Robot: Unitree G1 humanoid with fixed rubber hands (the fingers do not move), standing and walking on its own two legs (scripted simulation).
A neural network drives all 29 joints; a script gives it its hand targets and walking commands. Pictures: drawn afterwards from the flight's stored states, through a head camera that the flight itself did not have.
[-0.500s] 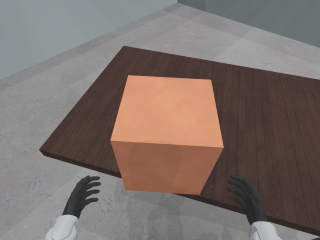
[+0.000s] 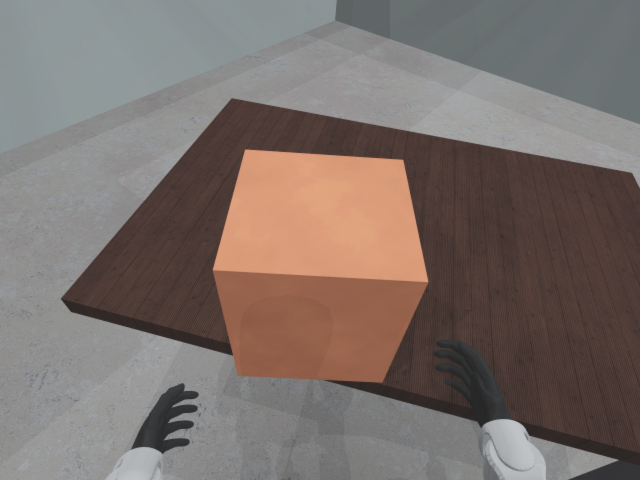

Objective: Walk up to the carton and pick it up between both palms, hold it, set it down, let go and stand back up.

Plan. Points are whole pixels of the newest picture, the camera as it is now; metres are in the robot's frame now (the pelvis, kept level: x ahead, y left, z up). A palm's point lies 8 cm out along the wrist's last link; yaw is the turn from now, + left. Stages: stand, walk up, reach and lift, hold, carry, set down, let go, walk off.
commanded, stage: stand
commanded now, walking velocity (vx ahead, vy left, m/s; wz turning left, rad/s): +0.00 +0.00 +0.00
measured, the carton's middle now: (317, 272) +0.36 +0.02 +0.05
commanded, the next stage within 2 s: none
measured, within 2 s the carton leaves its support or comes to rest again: neither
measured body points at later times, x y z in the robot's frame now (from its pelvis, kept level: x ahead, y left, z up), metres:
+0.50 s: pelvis -0.01 +0.02 -0.02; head -0.02 +0.01 +0.43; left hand +0.10 +0.24 -0.14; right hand +0.22 -0.20 -0.02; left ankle +0.01 +0.11 -0.75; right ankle +0.04 -0.12 -0.75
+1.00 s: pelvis +0.00 +0.04 -0.02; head -0.02 +0.03 +0.43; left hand +0.14 +0.26 -0.13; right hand +0.21 -0.20 -0.02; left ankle +0.01 +0.11 -0.75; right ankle +0.04 -0.12 -0.75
